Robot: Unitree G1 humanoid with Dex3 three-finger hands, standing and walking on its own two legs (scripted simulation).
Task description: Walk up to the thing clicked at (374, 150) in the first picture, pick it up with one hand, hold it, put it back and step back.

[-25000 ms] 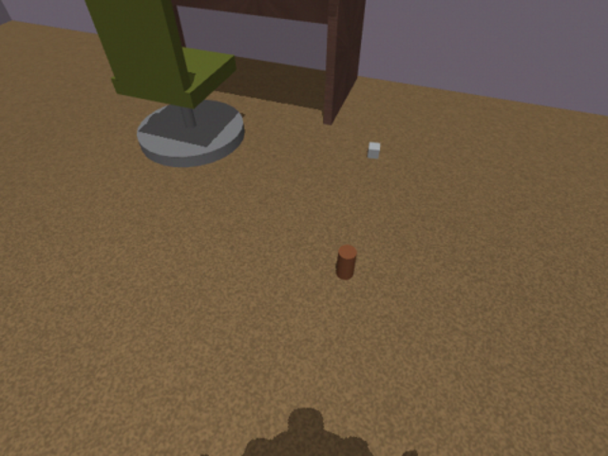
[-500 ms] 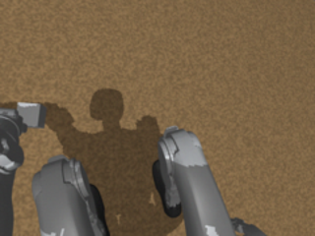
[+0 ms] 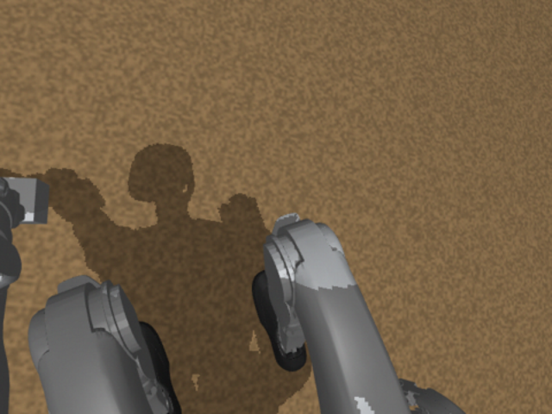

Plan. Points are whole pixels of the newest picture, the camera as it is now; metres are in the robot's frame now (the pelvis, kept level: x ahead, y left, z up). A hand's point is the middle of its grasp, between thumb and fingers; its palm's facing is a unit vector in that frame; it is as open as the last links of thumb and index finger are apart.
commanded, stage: rise first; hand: left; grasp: from above
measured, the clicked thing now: (20, 201) +0.46 +0.29 -0.31
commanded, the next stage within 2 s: approach in 1.14 s
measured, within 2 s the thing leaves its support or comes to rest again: neither
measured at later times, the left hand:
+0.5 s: hand out of the picture +0.43 +0.31 -0.20, palm faces -0.01 -0.46 -0.89, open 13.7 cm
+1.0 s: hand out of the picture +0.42 +0.31 -0.20, palm faces +0.01 -0.46 -0.89, open 13.6 cm
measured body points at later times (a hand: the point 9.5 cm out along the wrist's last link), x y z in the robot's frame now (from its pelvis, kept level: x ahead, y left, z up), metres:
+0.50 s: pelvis +0.00 +0.00 +0.00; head +0.28 +0.06 +0.35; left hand +0.43 +0.33 -0.15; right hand +0.00 -0.27 -0.08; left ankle +0.08 +0.13 -0.30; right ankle +0.11 -0.12 -0.30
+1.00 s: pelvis +0.00 +0.00 +0.00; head +0.28 +0.06 +0.34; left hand +0.42 +0.33 -0.15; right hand +0.00 -0.27 -0.09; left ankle +0.08 +0.13 -0.30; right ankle +0.11 -0.12 -0.30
